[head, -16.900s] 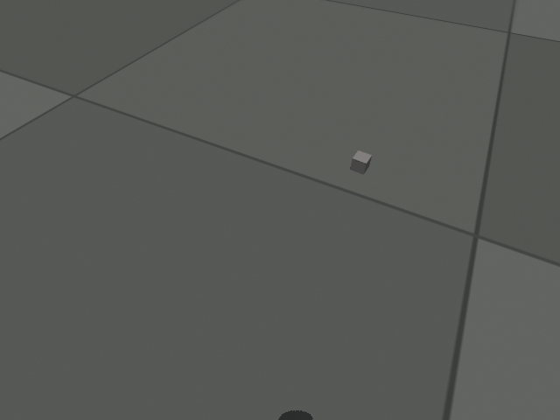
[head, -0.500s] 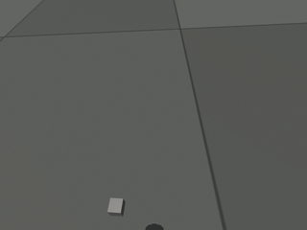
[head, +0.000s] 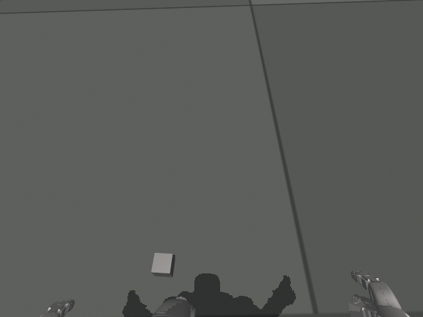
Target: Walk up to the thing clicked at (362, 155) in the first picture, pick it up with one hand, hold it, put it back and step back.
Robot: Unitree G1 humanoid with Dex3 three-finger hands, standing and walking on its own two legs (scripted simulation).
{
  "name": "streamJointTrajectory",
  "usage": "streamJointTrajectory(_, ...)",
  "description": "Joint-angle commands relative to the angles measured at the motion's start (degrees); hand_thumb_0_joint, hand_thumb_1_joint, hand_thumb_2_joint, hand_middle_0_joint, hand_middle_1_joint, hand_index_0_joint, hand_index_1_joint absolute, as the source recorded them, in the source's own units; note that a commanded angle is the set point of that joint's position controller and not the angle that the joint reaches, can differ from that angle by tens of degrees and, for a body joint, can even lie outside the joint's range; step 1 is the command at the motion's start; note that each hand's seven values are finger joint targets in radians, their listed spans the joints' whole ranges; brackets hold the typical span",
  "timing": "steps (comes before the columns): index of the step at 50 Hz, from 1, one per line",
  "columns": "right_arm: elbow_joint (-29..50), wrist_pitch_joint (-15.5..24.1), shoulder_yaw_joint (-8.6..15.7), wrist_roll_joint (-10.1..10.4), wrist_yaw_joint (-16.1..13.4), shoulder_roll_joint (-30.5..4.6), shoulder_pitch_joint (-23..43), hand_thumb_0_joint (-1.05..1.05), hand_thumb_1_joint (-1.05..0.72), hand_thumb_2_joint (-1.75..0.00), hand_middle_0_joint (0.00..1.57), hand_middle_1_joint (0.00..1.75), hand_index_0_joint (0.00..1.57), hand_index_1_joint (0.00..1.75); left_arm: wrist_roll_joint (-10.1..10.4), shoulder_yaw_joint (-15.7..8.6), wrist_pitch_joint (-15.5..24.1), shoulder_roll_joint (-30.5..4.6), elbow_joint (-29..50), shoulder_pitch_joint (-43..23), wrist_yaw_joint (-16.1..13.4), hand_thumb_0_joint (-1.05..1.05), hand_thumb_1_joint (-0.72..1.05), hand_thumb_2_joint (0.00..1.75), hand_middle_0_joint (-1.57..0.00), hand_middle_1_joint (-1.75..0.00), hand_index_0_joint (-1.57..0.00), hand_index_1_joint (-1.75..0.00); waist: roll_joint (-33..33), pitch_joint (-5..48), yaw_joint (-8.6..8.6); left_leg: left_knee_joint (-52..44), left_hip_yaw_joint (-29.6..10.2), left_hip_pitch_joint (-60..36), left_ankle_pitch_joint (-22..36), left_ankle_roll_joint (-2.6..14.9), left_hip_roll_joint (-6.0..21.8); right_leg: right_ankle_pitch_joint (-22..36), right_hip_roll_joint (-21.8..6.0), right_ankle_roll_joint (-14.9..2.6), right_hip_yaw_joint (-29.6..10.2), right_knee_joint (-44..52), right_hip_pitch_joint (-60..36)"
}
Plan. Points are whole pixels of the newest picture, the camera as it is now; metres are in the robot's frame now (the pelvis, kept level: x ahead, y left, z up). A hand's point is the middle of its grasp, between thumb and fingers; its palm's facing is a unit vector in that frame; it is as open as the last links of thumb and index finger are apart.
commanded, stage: walk up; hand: left
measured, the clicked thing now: (163, 265) +0.37 +0.24 -0.72
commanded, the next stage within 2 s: none
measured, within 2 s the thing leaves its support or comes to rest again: neither
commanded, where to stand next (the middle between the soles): -0.01 -0.01 m, yaw +2 degrees
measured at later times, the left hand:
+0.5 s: hand out of the picture +0.02 +0.24 -0.15, palm faces -0.03 -0.93 -0.37, open 7.3 cm
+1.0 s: hand out of the picture +0.06 +0.30 -0.13, palm faces +0.02 -0.91 -0.41, open 7.4 cm
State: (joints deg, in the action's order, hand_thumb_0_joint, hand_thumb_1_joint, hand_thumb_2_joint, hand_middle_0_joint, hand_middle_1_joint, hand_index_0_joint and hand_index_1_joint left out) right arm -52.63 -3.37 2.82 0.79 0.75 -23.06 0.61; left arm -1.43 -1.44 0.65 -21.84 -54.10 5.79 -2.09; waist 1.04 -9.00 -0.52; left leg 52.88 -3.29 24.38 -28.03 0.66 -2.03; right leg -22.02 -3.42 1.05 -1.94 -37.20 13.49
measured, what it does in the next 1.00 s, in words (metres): steps on the spot: right foot, then left foot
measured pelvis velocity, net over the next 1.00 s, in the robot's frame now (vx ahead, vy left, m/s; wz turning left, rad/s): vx -0.01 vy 0.01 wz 0.03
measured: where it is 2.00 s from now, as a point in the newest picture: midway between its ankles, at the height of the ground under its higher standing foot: outside the picture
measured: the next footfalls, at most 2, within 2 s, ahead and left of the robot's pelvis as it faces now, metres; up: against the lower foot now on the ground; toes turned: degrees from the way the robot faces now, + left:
right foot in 0.38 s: -0.01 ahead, -0.15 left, +0.00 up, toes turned +0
left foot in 0.72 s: +0.01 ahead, +0.11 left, +0.00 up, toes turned +3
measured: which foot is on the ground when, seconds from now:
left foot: down 0.00-0.40, up 0.42-0.70, down 0.72-1.00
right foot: down 0.00-0.08, up 0.10-0.36, down 0.38-0.76, up 0.78-1.00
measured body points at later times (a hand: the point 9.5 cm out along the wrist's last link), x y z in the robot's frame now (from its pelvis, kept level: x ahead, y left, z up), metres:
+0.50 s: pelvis -0.04 -0.02 +0.00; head -0.01 -0.03 +0.45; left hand +0.02 +0.29 -0.12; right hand +0.03 -0.36 -0.12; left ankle +0.00 +0.13 -0.70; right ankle -0.05 -0.14 -0.73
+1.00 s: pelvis -0.01 +0.01 +0.01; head +0.02 +0.02 +0.46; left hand +0.06 +0.35 -0.11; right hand +0.08 -0.30 -0.11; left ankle -0.03 +0.11 -0.72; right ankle +0.06 -0.12 -0.70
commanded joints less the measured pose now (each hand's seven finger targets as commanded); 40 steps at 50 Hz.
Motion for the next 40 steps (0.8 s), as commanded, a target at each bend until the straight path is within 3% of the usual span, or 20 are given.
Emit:
streamJointTrajectory(1,-0.2,3.0,2.8,-0.7,-0.4,-8.3,-6.8,0.00,-0.90,-0.90,0.20,0.30,0.20,0.30,-0.1,-3.2,0.0,-13.9,4.9,-3.3,-0.3,0.00,0.90,0.90,-0.20,-0.30,-0.20,-0.30,-11.1,11.8,2.18,-22.1,5.8,-9.7,13.0,-0.78,0.6,32.2,-5.8,-8.42,-2.0,-1.7,-3.7)
streamJointTrajectory(2,-1.2,3.8,3.0,-1.3,-0.8,-8.6,-9.4,0.00,-0.90,-0.90,0.20,0.30,0.20,0.30,0.5,-3.3,-0.7,-13.4,5.2,-3.0,0.2,0.00,0.90,0.90,-0.20,-0.30,-0.20,-0.30,-8.5,12.4,3.32,-29.7,6.0,-15.5,24.4,-0.58,0.8,27.0,-3.7,-6.20,-0.2,-7.2,-1.3)
streamJointTrajectory(3,-0.7,4.6,4.1,-2.5,-1.3,-12.5,-9.3,0.00,-0.90,-0.90,0.20,0.30,0.20,0.30,1.2,-2.8,-1.4,-10.1,5.7,-0.3,0.4,0.00,0.90,0.90,-0.20,-0.30,-0.20,-0.30,0.1,13.4,2.59,-29.4,-7.3,-22.1,35.7,2.31,8.7,13.6,1.0,-3.34,-1.1,-14.8,7.8)
streamJointTrajectory(4,0.8,5.2,4.2,-2.6,-1.7,-16.2,-7.8,0.00,-0.90,-0.90,0.20,0.30,0.20,0.30,1.5,-2.5,-2.2,-8.3,5.9,2.4,0.4,0.00,0.90,0.90,-0.20,-0.30,-0.20,-0.30,5.5,14.6,0.56,-30.7,-23.5,-21.6,41.8,9.52,22.2,-11.5,5.6,-2.11,-3.6,-19.0,13.1)
streamJointTrajectory(5,0.9,5.4,4.7,-1.1,-1.8,-19.4,-7.5,0.00,-0.90,-0.90,0.20,0.30,0.20,0.30,1.4,-3.2,-3.0,-11.8,4.4,1.4,-0.3,0.00,0.90,0.90,-0.20,-0.30,-0.20,-0.30,6.5,16.3,2.42,-31.7,-29.4,-15.2,36.9,16.05,27.1,-15.7,4.5,-2.21,-9.3,-23.9,7.7)
streamJointTrajectory(8,1.7,5.9,3.8,-1.8,-3.3,-15.7,-4.0,0.00,-0.90,-0.90,0.20,0.30,0.20,0.30,1.5,-4.4,-3.3,-13.1,3.5,2.1,0.8,0.00,0.90,0.90,-0.20,-0.30,-0.20,-0.30,4.8,11.6,-0.65,-27.4,-14.7,-15.7,37.2,11.91,19.5,-10.0,3.6,-2.58,-9.8,-26.6,11.8)
streamJointTrajectory(14,2.9,5.7,4.7,-2.8,-3.3,-16.4,-9.2,0.00,-0.90,-0.90,0.20,0.30,0.20,0.30,0.2,-5.5,-3.3,-12.3,4.8,3.2,3.0,0.00,0.90,0.90,-0.20,-0.30,-0.20,-0.30,9.0,10.4,1.57,-28.3,-11.3,-12.0,21.8,11.35,17.5,-8.3,2.8,-1.60,-1.8,-13.0,7.3)
streamJointTrajectory(18,4.7,4.2,3.3,-2.6,-2.0,-14.2,-5.5,0.00,-0.90,-0.90,0.20,0.30,0.20,0.30,0.0,-5.7,-1.9,-10.0,0.8,11.6,2.9,0.00,0.90,0.90,-0.20,-0.30,-0.20,-0.30,8.8,11.1,-2.36,-22.6,-6.0,-2.4,12.8,8.19,12.9,1.0,4.2,-3.09,3.5,9.5,-7.9)
streamJointTrajectory(19,4.4,3.9,2.2,-2.0,-1.9,-11.1,-7.6,0.00,-0.90,-0.90,0.20,0.30,0.20,0.30,-0.8,-6.2,-1.1,-11.8,0.9,11.9,2.5,0.00,0.90,0.90,-0.20,-0.30,-0.20,-0.30,2.8,11.0,-2.63,-15.6,-3.1,0.1,13.2,4.92,10.0,0.5,2.3,-4.03,-1.8,15.8,-11.1)
streamJointTrajectory(20,5.4,3.8,0.9,-1.2,-1.9,-7.1,-8.7,0.00,-0.90,-0.90,0.20,0.30,0.20,0.30,-1.8,-7.2,-0.3,-16.7,2.5,10.1,2.2,0.00,0.90,0.90,-0.20,-0.30,-0.20,-0.30,-10.6,8.6,-2.12,-6.1,-0.2,9.0,5.6,0.68,2.1,-2.3,-10.0,-7.91,-22.8,21.7,-9.8)
streamJointTrajectory(21,4.6,3.8,1.8,-0.8,-3.0,-9.5,-6.3,0.00,-0.90,-0.90,0.20,0.30,0.20,0.30,-1.3,-7.2,-0.3,-20.4,4.4,4.9,2.2,0.00,0.90,0.90,-0.20,-0.30,-0.20,-0.30,-11.8,7.0,-2.43,-1.2,-3.5,1.4,-7.3,-0.15,0.6,-4.4,-18.1,-14.93,-29.0,22.4,4.1)
streamJointTrajectory(22,3.0,4.0,2.3,-0.5,-3.0,-11.3,-8.5,0.00,-0.90,-0.90,0.20,0.30,0.20,0.30,-1.0,-6.6,-0.1,-17.8,5.8,1.7,2.4,0.00,0.90,0.90,-0.20,-0.30,-0.20,-0.30,-8.6,4.9,-0.54,1.2,-4.4,-2.3,-6.4,-0.46,1.8,-0.6,-17.5,-15.72,-25.9,20.8,7.0)
streamJointTrajectory(25,1.2,4.1,1.6,-0.4,-1.7,-9.8,-10.6,0.00,-0.90,-0.90,0.20,0.30,0.20,0.30,-0.7,-5.5,1.4,-14.6,4.8,1.7,1.8,0.00,0.90,0.90,-0.20,-0.30,-0.20,-0.30,-9.7,4.3,0.32,-3.7,-2.7,-0.4,1.6,-0.43,2.0,4.4,-10.7,-11.01,-14.9,19.0,0.2)
streamJointTrajectory(32,4.3,4.7,2.7,-2.9,0.8,-10.9,-7.4,0.00,-0.90,-0.90,0.20,0.30,0.20,0.30,0.3,-6.4,2.9,-18.2,4.1,11.3,1.7,0.00,0.90,0.90,-0.20,-0.30,-0.20,-0.30,-9.2,5.7,-2.64,-15.1,0.8,3.5,0.1,0.83,3.2,14.9,-15.9,-14.54,-17.3,16.8,-12.8)
streamJointTrajectory(34,4.3,5.1,3.2,-2.9,1.2,-10.2,-9.6,0.00,-0.90,-0.90,0.20,0.30,0.20,0.30,0.5,-5.9,2.9,-18.0,5.1,9.7,1.7,0.00,0.90,0.90,-0.20,-0.30,-0.20,-0.30,-8.9,6.8,-0.63,-20.2,2.2,-2.2,3.6,1.51,3.0,15.8,-14.9,-13.68,-13.6,14.5,-9.8)
streamJointTrajectory(36,2.0,6.0,4.2,-3.0,1.0,-11.0,-16.6,0.00,-0.90,-0.90,0.20,0.30,0.20,0.30,1.0,-3.9,2.5,-13.6,7.0,4.8,2.1,0.00,0.90,0.90,-0.20,-0.30,-0.20,-0.30,-4.2,9.2,4.34,-31.0,1.2,-21.2,9.6,2.86,1.8,14.6,-8.1,-8.45,-4.0,4.4,4.4)
streamJointTrajectory(37,2.0,6.4,5.7,-3.5,0.8,-15.6,-19.1,0.00,-0.90,-0.90,0.20,0.30,0.20,0.30,1.6,-2.7,2.5,-9.3,8.4,3.5,2.2,0.00,0.90,0.90,-0.20,-0.30,-0.20,-0.30,8.9,11.0,5.38,-36.9,-18.5,-30.1,5.2,7.08,12.8,7.3,1.7,-3.70,3.9,-10.7,17.4)
streamJointTrajectory(38,2.8,6.5,6.2,-2.9,0.7,-18.8,-20.9,0.00,-0.90,-0.90,0.20,0.30,0.20,0.30,1.0,-3.4,2.2,-11.3,8.4,2.1,1.6,0.00,0.90,0.90,-0.20,-0.30,-0.20,-0.30,8.5,7.8,5.94,-38.7,-29.1,-27.1,4.4,13.00,22.1,-11.5,4.1,-3.01,1.6,-16.0,22.9)
streamJointTrajectory(39,3.0,6.5,6.3,-2.1,0.6,-18.5,-21.4,0.00,-0.90,-0.90,0.20,0.30,0.20,0.30,0.7,-3.9,2.3,-14.3,7.6,2.9,1.2,0.00,0.90,0.90,-0.20,-0.30,-0.20,-0.30,2.9,5.5,5.34,-37.1,-26.6,-22.4,11.4,15.05,22.3,-11.9,2.5,-3.40,-3.4,-20.4,21.6)
streamJointTrajectory(40,3.7,6.6,5.5,-1.8,0.2,-16.2,-19.7,0.00,-0.90,-0.90,0.20,0.30,0.20,0.30,1.0,-3.7,2.1,-13.3,6.7,5.0,1.5,0.00,0.90,0.90,-0.20,-0.30,-0.20,-0.30,1.2,4.1,3.73,-36.4,-21.3,-21.6,17.8,12.92,19.6,-9.3,2.2,-3.45,-5.3,-21.2,21.0)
